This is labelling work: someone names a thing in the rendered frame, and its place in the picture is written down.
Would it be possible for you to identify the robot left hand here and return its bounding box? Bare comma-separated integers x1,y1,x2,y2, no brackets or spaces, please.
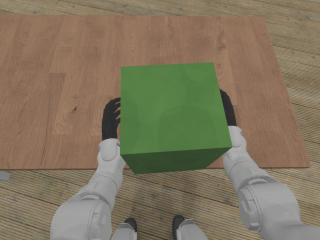
101,97,121,141

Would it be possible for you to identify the robot right hand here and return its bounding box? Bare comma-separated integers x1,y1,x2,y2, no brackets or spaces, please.
219,89,237,126

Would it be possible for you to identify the robot right forearm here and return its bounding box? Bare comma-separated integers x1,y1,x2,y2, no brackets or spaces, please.
222,125,301,219

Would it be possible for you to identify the right robot foot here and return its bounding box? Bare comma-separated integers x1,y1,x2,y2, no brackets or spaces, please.
172,215,185,240

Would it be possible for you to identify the left robot foot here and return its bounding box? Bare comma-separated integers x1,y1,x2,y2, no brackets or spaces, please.
124,218,137,232

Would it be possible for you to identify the table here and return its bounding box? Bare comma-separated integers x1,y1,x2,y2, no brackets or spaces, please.
0,14,312,181

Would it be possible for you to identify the robot left forearm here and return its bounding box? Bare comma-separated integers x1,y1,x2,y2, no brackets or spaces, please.
50,138,126,239

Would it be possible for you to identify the carton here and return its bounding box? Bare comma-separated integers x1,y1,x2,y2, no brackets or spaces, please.
120,62,233,175

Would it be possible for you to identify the robot left upper arm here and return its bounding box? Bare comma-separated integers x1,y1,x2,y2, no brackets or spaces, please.
50,199,112,240

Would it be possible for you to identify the robot foot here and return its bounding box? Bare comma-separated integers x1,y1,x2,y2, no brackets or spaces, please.
124,218,137,232
172,215,185,240

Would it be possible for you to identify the robot right upper arm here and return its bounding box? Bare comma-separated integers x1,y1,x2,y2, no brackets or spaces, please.
238,181,320,240

